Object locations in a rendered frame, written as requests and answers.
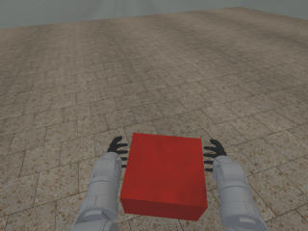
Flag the robot left forearm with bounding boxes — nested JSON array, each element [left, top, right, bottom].
[[70, 151, 122, 231]]

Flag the robot right forearm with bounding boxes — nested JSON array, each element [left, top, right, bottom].
[[213, 155, 269, 231]]

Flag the carton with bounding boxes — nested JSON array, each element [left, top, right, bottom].
[[119, 133, 208, 221]]

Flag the robot right hand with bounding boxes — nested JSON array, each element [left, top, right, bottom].
[[203, 139, 227, 172]]

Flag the robot left upper arm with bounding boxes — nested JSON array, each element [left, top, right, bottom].
[[71, 218, 119, 231]]

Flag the robot left hand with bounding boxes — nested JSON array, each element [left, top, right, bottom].
[[107, 136, 128, 168]]

